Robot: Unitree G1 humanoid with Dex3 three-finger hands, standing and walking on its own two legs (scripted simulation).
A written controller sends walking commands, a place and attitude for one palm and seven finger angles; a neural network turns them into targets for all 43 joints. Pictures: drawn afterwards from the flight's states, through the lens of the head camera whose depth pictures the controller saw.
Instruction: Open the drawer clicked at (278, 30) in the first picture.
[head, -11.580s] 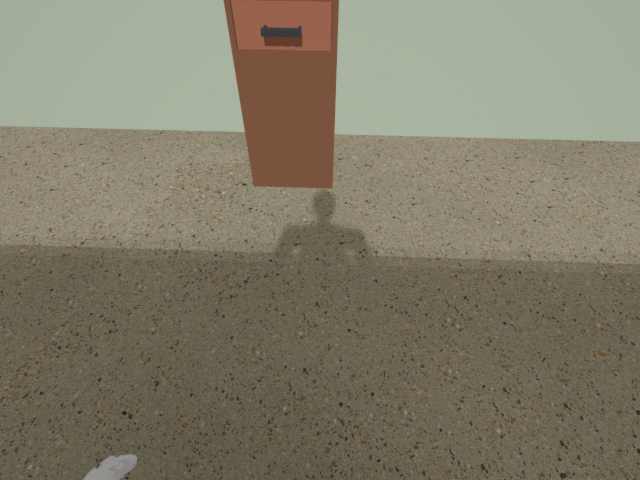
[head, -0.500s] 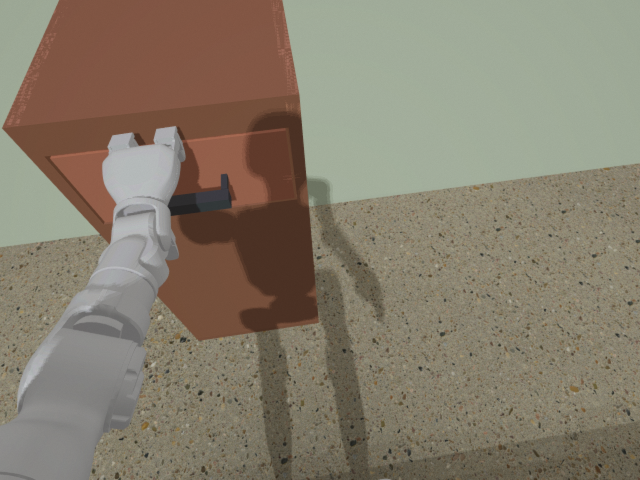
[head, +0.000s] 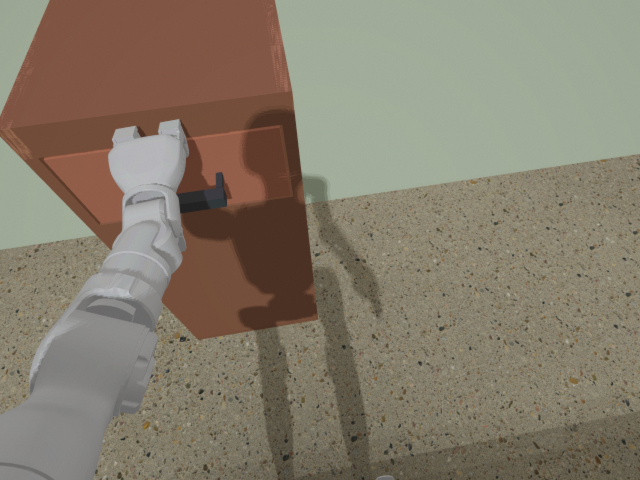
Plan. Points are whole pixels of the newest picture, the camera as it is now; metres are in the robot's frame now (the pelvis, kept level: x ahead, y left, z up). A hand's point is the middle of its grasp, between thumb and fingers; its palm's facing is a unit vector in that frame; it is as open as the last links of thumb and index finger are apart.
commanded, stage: move the hooked fingers above the handle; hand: left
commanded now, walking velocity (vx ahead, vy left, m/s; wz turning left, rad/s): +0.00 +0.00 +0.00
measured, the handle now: (181, 193) +0.54 +0.20 -0.02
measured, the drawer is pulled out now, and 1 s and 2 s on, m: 0.00 0.00 0.00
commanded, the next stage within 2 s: none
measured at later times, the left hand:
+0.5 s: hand (142, 202) +0.48 +0.22 +0.04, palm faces -0.07 +0.01 -1.00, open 13.8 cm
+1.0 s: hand (145, 216) +0.46 +0.22 +0.04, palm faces -0.13 -0.03 -0.99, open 13.8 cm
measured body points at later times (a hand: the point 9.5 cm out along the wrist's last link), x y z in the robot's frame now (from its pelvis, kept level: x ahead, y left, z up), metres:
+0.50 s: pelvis +0.00 +0.00 +0.00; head +0.09 -0.01 +0.44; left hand +0.48 +0.22 +0.10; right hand +0.03 -0.27 -0.14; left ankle -0.01 +0.09 -0.72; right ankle -0.02 -0.10 -0.72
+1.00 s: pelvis +0.01 +0.00 +0.00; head +0.08 -0.01 +0.45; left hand +0.46 +0.22 +0.09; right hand +0.06 -0.26 -0.14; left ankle -0.01 +0.09 -0.72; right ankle -0.02 -0.10 -0.72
